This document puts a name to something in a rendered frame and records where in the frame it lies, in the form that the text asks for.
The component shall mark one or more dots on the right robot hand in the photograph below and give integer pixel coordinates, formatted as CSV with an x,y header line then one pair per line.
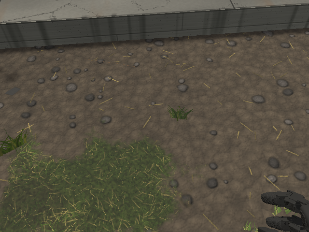
x,y
292,201

